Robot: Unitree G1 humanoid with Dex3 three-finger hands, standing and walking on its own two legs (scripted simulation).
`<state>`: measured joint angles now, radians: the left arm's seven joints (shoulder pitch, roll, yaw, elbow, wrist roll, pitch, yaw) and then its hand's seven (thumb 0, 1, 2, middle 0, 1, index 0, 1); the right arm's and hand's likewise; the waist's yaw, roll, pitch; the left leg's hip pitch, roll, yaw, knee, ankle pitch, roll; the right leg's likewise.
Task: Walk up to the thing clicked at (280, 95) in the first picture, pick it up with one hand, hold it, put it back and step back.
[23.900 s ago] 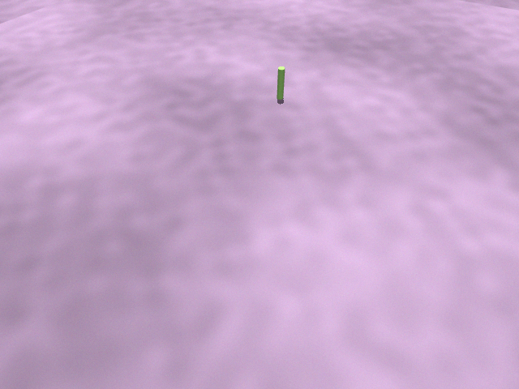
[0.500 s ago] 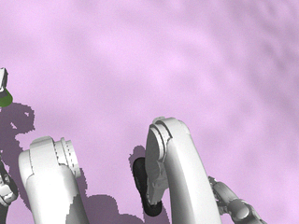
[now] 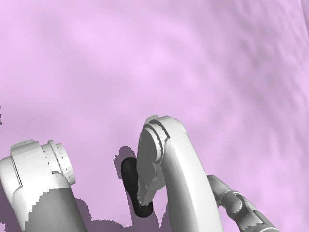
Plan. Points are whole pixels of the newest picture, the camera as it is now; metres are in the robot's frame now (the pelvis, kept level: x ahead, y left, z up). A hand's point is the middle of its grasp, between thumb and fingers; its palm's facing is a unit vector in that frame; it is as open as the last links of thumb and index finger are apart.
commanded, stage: lower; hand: left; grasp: from the side
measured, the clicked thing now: out of the picture +0.46 +0.32 -0.16
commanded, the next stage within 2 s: loosen in 0.40 s
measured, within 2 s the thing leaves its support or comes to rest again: rests again in 0.72 s
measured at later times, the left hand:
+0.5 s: hand out of the picture +0.47 +0.30 -0.16, palm faces +0.30 -0.95 -0.01, open 5.7 cm
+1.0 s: hand out of the picture +0.47 +0.30 -0.16, palm faces +0.31 -0.95 +0.01, open 11.6 cm
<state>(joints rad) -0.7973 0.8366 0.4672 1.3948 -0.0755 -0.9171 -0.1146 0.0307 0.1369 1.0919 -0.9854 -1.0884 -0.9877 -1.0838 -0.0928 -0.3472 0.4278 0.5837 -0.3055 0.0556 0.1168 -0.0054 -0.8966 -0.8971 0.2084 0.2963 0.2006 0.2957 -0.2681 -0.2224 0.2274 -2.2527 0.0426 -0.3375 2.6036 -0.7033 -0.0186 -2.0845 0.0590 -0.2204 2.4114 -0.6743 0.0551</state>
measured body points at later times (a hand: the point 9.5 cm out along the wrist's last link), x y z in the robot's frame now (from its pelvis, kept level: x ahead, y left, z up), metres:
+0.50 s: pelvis +0.00 +0.00 +0.00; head +0.24 +0.19 +0.33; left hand +0.45 +0.35 -0.16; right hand +0.15 -0.25 -0.04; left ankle +0.08 +0.13 -0.26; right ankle +0.12 -0.12 -0.26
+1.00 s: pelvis -0.01 +0.01 +0.00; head +0.23 +0.19 +0.33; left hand +0.45 +0.35 -0.15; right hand +0.15 -0.24 -0.04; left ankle +0.08 +0.13 -0.26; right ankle +0.12 -0.12 -0.26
